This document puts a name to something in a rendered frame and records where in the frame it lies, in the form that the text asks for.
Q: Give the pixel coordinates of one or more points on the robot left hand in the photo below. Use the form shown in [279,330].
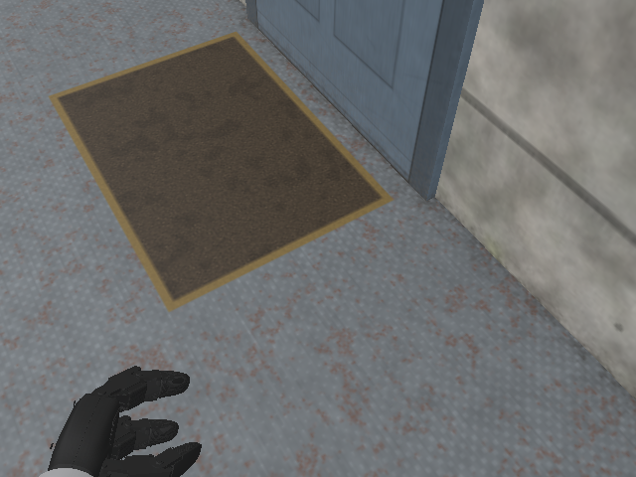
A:
[95,438]

